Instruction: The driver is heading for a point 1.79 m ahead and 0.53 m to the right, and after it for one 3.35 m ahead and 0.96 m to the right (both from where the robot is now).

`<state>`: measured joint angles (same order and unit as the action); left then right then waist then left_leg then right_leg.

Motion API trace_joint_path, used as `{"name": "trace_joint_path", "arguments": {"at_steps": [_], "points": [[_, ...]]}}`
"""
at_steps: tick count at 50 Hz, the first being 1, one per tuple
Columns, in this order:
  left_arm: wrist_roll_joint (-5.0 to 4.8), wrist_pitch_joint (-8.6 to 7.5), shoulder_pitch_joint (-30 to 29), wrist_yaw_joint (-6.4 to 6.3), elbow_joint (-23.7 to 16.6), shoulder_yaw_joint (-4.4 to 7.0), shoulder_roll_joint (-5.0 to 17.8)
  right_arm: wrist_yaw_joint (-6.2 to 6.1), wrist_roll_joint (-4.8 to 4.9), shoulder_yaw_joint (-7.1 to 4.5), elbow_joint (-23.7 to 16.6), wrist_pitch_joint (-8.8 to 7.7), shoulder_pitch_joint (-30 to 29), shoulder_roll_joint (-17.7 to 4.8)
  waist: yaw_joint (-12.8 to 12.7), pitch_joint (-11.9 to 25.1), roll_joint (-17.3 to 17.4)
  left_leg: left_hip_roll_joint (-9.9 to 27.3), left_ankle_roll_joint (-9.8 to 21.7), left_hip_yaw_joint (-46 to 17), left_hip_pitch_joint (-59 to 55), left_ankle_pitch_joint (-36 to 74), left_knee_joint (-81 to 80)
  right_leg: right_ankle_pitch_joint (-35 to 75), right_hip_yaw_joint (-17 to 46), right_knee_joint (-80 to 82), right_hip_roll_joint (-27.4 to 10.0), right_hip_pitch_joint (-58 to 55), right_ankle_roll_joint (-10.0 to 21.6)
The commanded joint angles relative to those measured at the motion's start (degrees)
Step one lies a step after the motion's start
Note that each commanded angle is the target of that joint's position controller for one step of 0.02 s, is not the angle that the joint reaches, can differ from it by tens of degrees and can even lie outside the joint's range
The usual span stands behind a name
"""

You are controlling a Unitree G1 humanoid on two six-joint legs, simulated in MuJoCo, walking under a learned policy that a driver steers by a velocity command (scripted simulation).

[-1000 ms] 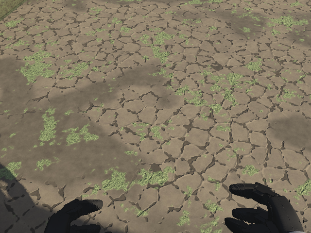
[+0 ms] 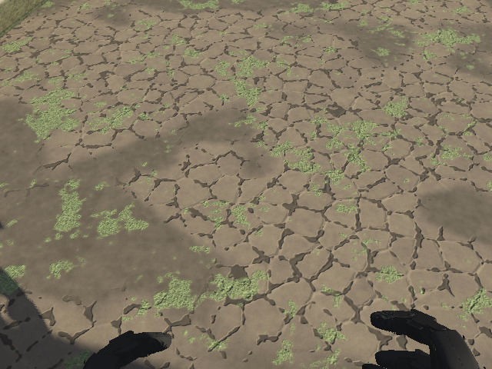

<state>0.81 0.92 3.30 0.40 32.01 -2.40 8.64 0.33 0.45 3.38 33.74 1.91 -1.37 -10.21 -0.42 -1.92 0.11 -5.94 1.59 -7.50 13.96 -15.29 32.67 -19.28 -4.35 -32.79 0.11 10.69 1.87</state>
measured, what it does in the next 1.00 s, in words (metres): stands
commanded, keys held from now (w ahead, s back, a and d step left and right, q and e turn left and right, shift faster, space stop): w+shift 1.00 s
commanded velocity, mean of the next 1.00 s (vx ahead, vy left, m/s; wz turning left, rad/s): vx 1.00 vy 0.00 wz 0.00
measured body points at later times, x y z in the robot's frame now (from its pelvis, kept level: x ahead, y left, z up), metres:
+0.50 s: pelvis -0.01 -0.01 +0.00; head -0.01 -0.01 +0.45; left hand +0.22 +0.19 -0.05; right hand +0.25 -0.20 -0.05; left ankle +0.02 +0.10 -0.73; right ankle -0.01 -0.09 -0.73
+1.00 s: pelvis +0.00 -0.01 +0.00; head -0.01 -0.01 +0.45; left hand +0.22 +0.18 -0.05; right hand +0.25 -0.20 -0.05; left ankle +0.02 +0.10 -0.73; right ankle -0.01 -0.09 -0.73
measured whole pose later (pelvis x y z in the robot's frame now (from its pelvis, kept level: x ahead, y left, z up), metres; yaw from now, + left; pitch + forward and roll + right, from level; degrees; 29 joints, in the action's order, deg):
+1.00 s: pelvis +0.00 -0.01 +0.00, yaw +0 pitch -3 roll +0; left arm 0.6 0.8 4.1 0.8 30.7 -2.6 9.0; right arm 0.0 0.3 3.4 34.4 1.8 -1.7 -9.9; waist -1.1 -1.9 0.1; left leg -4.5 0.5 -6.7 14.2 -14.9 32.3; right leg -18.8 -4.4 -32.6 1.0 11.0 2.9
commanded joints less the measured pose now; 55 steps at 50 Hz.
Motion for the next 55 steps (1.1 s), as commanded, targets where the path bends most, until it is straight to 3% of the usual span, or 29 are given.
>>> {"name": "trace_joint_path", "arguments": {"at_steps": [1, 55], "points": [[-0.04, -1.12, -6.05, -0.02, -6.02, 1.13, 3.94, -0.11, 0.0, -1.22, -5.95, -1.14, -7.94, -3.98, -0.12, 6.71, -0.36, 4.96, -0.81, -2.94, 2.21, 10.3, -4.78, 7.72, 5.13, 5.4, -4.91, -4.13, -0.44], [-0.22, -1.22, -5.12, 0.31, -7.21, 0.94, 4.24, -0.48, -0.17, -1.19, -5.25, -1.25, -8.16, -3.54, -0.72, 6.93, -0.35, 5.64, -1.36, -1.55, 1.3, 11.99, -4.17, 7.51, 6.46, 6.32, -4.88, -3.31, 0.0]]}}
Velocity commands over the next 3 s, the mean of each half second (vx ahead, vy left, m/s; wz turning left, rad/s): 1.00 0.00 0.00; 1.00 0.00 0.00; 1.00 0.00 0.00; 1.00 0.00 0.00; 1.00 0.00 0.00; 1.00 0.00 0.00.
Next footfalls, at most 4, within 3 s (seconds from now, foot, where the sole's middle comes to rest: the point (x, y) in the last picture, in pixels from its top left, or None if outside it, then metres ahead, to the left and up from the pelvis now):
none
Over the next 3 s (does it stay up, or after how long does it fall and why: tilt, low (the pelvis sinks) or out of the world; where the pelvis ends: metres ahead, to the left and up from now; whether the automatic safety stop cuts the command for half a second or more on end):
stays up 0.00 -0.01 0.00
